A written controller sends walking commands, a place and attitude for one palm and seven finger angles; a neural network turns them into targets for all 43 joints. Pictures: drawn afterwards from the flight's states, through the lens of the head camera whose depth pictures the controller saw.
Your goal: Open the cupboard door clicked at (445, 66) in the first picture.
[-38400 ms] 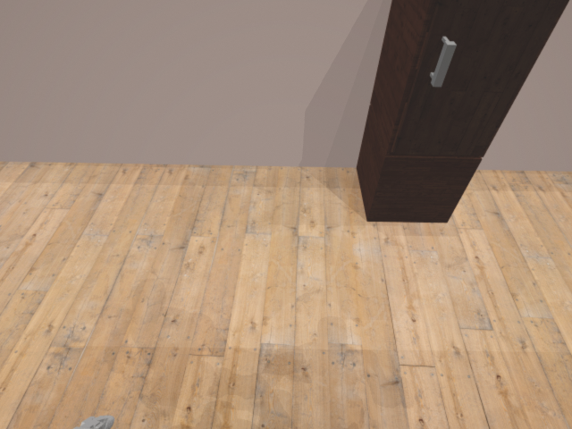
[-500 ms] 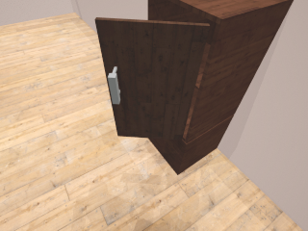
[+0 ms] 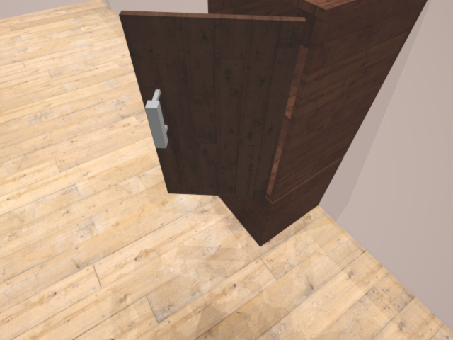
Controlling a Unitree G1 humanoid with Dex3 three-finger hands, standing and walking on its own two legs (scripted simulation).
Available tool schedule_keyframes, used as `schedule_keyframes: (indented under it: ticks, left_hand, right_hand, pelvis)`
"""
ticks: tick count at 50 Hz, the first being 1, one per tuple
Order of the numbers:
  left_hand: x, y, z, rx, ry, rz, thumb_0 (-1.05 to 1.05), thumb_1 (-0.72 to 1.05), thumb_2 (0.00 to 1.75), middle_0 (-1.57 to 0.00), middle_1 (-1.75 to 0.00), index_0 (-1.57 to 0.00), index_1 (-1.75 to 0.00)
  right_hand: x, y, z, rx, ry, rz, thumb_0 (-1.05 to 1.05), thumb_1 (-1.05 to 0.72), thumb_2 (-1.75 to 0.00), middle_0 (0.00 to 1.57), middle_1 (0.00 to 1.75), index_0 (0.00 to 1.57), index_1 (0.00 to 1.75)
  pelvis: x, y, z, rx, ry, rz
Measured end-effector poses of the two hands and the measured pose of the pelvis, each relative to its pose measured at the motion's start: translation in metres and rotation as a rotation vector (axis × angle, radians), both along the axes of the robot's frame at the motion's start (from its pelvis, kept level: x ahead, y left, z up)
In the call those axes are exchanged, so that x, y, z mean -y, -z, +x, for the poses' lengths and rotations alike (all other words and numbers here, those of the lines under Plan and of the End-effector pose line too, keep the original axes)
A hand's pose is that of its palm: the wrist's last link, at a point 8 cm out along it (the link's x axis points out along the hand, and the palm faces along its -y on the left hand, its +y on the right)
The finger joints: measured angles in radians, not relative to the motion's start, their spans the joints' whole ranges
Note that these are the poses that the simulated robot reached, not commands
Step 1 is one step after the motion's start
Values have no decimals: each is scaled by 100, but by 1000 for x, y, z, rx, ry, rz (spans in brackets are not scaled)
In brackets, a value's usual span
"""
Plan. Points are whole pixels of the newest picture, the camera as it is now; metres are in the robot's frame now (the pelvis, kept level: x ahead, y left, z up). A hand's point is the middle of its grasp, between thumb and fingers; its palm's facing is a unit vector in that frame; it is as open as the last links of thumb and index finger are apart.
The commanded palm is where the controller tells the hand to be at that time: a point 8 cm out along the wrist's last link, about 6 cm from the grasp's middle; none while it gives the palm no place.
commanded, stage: come to a stop and stand still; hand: left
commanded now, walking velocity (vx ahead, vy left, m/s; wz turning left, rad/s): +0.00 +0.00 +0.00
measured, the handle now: (159, 119) +0.57 +0.20 +0.03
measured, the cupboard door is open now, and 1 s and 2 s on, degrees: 52 52 52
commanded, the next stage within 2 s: look again from close up in 1.66 s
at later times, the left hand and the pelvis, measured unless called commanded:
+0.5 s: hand out of the picture -0.09 +0.24 -0.17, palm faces +0.05 -0.97 -0.22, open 7.4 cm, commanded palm none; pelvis -0.10 +0.04 +0.00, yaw +1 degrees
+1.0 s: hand out of the picture -0.21 +0.22 -0.18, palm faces +0.09 -0.98 -0.17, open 7.4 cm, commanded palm none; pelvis -0.23 +0.05 +0.00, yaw +1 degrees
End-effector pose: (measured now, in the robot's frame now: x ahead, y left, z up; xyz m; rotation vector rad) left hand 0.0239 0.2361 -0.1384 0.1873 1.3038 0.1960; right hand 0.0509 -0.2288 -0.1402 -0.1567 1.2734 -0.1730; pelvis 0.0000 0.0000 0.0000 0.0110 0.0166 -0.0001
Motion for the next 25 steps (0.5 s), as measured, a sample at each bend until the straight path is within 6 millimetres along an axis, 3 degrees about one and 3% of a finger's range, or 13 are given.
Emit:
schedule_keyframes:
  ticks: [6,12,18,25]
  left_hand:
    - [-10,-1,3,100,51,-7,1,91,90,-20,-30,-20,-30]
    - [-25,1,-5,179,39,-25,1,91,90,-20,-30,-20,-30]
    - [-38,-4,-48,149,44,-29,1,91,90,-20,-30,-20,-30]
    - [-49,-2,-126,26,-7,-22,1,91,90,-20,-30,-20,-30]
  right_hand:
    - [-3,-14,2,132,-1,-24,0,-91,-90,20,30,20,29]
    - [-16,-17,-21,171,-44,-44,0,-91,-90,20,29,20,29]
    - [-32,-16,-60,138,-51,-14,0,-91,-90,20,30,20,29]
    - [-39,-11,-116,37,-44,-4,0,-91,-90,20,30,20,30]
  pelvis:
    - [-13,2,-23,47,-1,-24]
    - [-27,6,-47,93,-5,-22]
    - [-38,1,-74,85,-13,-38]
    - [-44,-2,-104,73,-23,-39]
